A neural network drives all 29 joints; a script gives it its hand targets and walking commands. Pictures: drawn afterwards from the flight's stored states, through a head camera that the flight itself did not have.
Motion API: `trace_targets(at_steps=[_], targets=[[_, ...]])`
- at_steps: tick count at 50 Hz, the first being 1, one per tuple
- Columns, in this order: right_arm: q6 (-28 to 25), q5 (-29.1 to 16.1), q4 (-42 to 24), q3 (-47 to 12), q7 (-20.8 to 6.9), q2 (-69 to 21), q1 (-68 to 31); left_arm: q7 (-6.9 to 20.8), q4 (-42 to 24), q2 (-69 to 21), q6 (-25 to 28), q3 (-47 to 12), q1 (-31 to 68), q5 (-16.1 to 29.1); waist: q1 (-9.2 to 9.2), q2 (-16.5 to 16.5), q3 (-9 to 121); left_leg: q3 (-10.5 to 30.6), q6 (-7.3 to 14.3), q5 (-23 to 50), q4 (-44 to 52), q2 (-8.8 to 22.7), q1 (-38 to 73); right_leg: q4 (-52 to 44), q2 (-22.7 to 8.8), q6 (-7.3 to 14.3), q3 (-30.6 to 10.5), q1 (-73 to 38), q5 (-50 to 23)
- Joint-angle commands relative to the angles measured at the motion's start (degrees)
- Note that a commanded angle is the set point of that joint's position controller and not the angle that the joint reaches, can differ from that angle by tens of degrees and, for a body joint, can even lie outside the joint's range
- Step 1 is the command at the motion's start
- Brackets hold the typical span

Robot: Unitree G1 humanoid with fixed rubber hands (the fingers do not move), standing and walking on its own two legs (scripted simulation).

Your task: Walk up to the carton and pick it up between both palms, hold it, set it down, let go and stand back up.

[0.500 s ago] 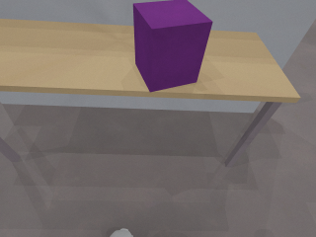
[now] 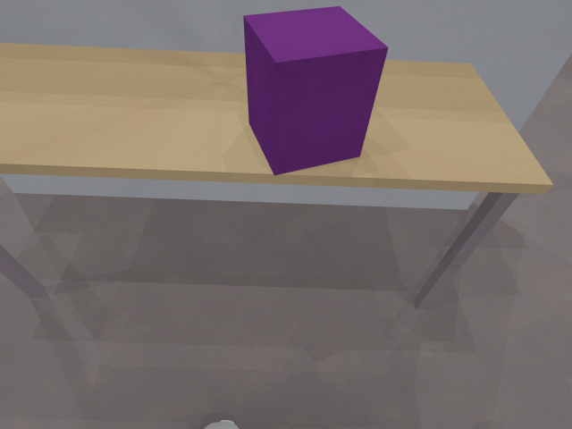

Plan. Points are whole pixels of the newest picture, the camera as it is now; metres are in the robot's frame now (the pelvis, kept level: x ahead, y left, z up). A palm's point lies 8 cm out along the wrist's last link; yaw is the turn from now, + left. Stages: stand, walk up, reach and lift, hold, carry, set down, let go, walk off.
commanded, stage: walk up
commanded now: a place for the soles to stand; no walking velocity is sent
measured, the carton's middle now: (306, 92) +0.75 -0.04 +0.08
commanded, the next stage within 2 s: none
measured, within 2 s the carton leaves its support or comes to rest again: neither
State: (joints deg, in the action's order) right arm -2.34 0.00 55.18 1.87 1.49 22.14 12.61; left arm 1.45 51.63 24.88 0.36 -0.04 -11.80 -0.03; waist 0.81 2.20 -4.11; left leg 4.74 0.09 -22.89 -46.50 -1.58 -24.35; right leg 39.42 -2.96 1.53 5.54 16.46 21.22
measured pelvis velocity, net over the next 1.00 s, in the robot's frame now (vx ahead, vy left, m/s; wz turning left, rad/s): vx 0.03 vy -0.01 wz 0.00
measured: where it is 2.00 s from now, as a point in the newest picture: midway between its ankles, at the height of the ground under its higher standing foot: (302, 405)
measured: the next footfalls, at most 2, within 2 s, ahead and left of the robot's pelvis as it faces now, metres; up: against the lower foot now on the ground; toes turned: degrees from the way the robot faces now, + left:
right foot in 1.14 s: +0.10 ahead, -0.15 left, +0.00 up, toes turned -6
left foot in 1.66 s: +0.34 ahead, +0.04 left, +0.00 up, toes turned -4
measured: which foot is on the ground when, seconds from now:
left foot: down 0.00-1.00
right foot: down 0.00-0.92, up 0.94-1.00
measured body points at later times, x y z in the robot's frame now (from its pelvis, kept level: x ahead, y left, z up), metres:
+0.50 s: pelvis +0.01 +0.00 +0.00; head +0.03 +0.01 +0.45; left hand +0.09 +0.32 -0.12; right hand +0.09 -0.33 -0.11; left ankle +0.06 +0.14 -0.72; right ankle +0.02 -0.11 -0.72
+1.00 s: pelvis +0.03 -0.01 +0.01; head +0.05 +0.01 +0.45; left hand +0.13 +0.32 -0.11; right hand +0.10 -0.33 -0.10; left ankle +0.07 +0.14 -0.72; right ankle +0.01 -0.11 -0.70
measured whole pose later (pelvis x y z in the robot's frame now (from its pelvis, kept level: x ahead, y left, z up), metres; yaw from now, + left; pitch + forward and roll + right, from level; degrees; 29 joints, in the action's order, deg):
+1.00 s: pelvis +0.03 -0.01 +0.01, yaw +0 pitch -2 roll +0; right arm -3.8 0.0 56.7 3.0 0.7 22.2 12.9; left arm 3.1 52.7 25.7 0.2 0.0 -10.1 0.0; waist 0.8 2.4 -3.7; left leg 4.8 0.8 -16.5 -34.7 0.4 -17.0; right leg 44.4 -1.7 0.9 4.3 16.1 31.3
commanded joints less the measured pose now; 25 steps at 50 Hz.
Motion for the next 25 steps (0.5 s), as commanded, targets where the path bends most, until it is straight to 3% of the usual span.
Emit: trace_targets(at_steps=[1,4,5,6,7,8,9,10,11,12,13,15,16,17,18,19,20,21,23,25], targets=[[-2.0,0.4,-1.9,2.5,-0.3,12.5,1.6,-0.8,-3.4,12.5,1.6,5.5,1.4,-1.4,0.27,7.6,6.1,-5.2,1.5,-2.0,5.1,2.0,-2.6,-15.0,-13.7,9.6,-12.6,-11.2,-14.7],[-2.6,0.5,-0.1,2.7,0.1,11.6,5.3,-0.4,-4.4,11.9,0.8,5.0,4.2,-0.7,-2.62,4.0,8.3,-7.6,2.0,11.1,17.9,-0.2,9.2,-5.7,-9.2,6.0,-5.8,-6.8,-18.9],[-2.8,1.2,0.2,3.2,0.5,13.2,6.9,-0.4,-4.7,10.3,0.7,4.4,4.3,-0.3,-2.91,1.4,10.1,-2.3,3.6,23.1,16.6,2.5,13.8,-0.5,-7.0,3.5,-3.6,-2.8,-18.4],[-3.0,1.5,0.4,3.6,0.9,15.8,7.6,-0.4,-5.7,9.0,0.4,4.4,4.6,0.0,-3.0,-4.4,11.9,7.6,6.3,29.5,17.2,8.3,18.8,5.5,-3.3,1.0,-0.8,2.2,-10.7],[-3.0,1.5,-0.8,4.0,1.0,18.6,5.6,-0.4,-5.6,8.7,-0.2,4.2,4.7,0.2,-2.69,-10.2,11.1,24.8,12.2,21.0,21.2,15.5,21.6,7.4,1.4,-0.7,-3.9,11.3,4.7],[-2.8,1.1,-1.0,4.5,1.0,20.0,5.4,-0.5,-4.8,10.9,-0.7,4.9,5.2,-0.1,-3.18,-11.1,9.6,28.0,16.7,11.4,23.9,18.7,18.9,10.8,2.0,-0.3,-6.1,12.0,17.6],[-2.8,1.3,-0.9,5.1,0.9,20.5,4.5,-0.4,-4.6,10.8,-0.8,5.0,4.2,-0.6,-2.61,-9.3,7.3,30.5,18.3,3.4,26.5,20.0,15.3,13.5,0.6,-0.1,-8.1,12.8,18.1],[-2.7,1.7,-1.3,4.3,0.8,19.6,2.4,-0.4,-3.8,10.5,-0.7,5.0,3.3,-0.5,-1.43,-5.7,2.7,29.3,17.1,1.5,27.9,19.2,10.5,12.2,-0.1,0.0,-8.3,12.5,17.8],[-2.5,1.9,-2.1,4.2,0.7,19.1,0.5,-0.1,-3.5,9.7,-0.7,4.9,2.8,-0.8,-0.98,-8.1,1.8,26.4,15.6,-2.8,28.2,17.7,7.9,10.1,-0.8,0.6,-8.5,11.3,15.1],[-2.2,2.0,-1.9,4.3,0.6,18.5,-1.8,0.0,-2.5,10.7,-0.4,5.1,2.7,-0.9,-0.9,-8.8,0.2,23.4,14.2,-2.4,27.9,15.7,5.1,8.2,-0.8,0.4,-7.7,9.1,11.8],[-1.9,2.1,-2.3,4.0,0.6,18.4,-3.7,-0.1,-1.9,10.0,-0.1,5.5,0.7,-0.6,0.5,-10.6,-0.2,19.6,12.8,1.6,26.5,15.0,2.3,3.4,-0.2,0.3,-6.5,4.6,7.5],[-1.1,1.2,-3.0,2.7,0.1,15.7,-6.2,-0.1,0.2,9.5,0.5,5.8,-2.9,-1.0,2.37,-7.5,3.4,11.7,8.9,8.0,20.1,9.5,0.5,-10.5,1.1,0.8,-4.9,-6.9,-1.4],[-0.9,0.5,-3.5,2.2,0.0,14.0,-6.3,-0.4,-0.3,11.1,1.0,6.2,-3.7,-1.4,2.64,-4.3,5.7,5.6,5.4,10.1,12.2,5.7,0.0,-16.6,-3.0,2.2,-9.8,-9.7,-1.5],[-0.8,-0.2,-4.2,1.6,0.0,10.9,-6.3,-0.8,-0.6,13.9,1.7,6.9,-4.9,-2.3,3.51,4.7,6.7,-0.4,2.6,7.1,1.6,0.2,-4.7,-23.2,-10.5,4.7,-20.3,-12.3,3.6],[-0.8,-0.2,-3.9,1.2,0.1,10.0,-5.5,-1.1,-1.7,15.0,1.8,7.1,-2.2,-2.5,2.14,4.4,4.8,-3.9,0.9,-4.8,0.2,-1.8,-10.5,-24.6,-16.8,8.2,-26.3,-15.1,-0.1],[-0.7,0.4,-2.8,1.9,0.1,12.0,-4.2,-1.2,-1.6,15.3,2.1,7.1,0.5,-1.9,1.26,0.9,5.9,-1.7,1.3,-8.0,-2.0,0.7,-6.1,-23.3,-19.1,9.9,-25.6,-11.0,1.5],[-0.9,0.1,-2.0,2.3,-0.1,13.6,-2.5,-0.9,-2.0,15.4,2.0,6.4,3.2,-1.6,-0.36,3.4,4.5,-2.6,1.7,-9.3,0.6,3.1,-2.1,-22.1,-18.7,11.3,-22.1,-6.4,3.9],[-1.1,0.4,-1.7,2.9,-0.3,14.5,-1.8,-0.8,-2.5,14.3,1.7,6.3,4.3,-1.7,-0.6,2.4,3.3,-3.0,2.2,-7.7,1.6,2.9,-0.4,-20.4,-16.3,10.5,-18.8,-3.8,2.5],[-1.7,0.4,-0.6,2.5,-0.7,11.9,0.9,-0.7,-2.6,13.1,1.5,5.2,4.6,-1.4,-1.62,6.8,4.1,-4.5,2.0,-0.1,9.1,2.2,3.4,-16.5,-12.5,7.9,-11.8,-3.4,-5.3],[-2.0,0.5,0.8,2.7,-0.4,11.8,3.1,-0.5,-3.0,11.8,1.0,4.8,5.9,-0.9,-2.47,5.2,7.7,-4.7,2.4,10.1,14.9,1.2,11.8,-11.0,-9.2,5.2,-7.9,-2.6,-8.5]])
